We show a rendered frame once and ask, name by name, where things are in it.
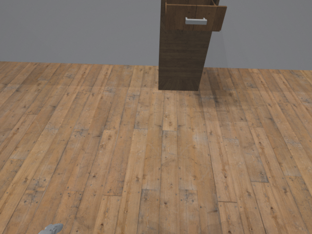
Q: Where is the robot left hand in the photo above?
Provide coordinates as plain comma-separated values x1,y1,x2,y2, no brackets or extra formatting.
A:
38,223,63,234

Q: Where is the drawer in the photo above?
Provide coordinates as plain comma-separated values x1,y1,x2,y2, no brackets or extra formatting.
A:
164,0,227,32

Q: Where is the handle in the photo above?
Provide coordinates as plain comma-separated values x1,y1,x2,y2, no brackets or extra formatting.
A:
185,17,207,25

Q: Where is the cabinet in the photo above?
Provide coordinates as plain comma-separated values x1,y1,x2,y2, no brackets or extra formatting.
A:
158,0,219,91

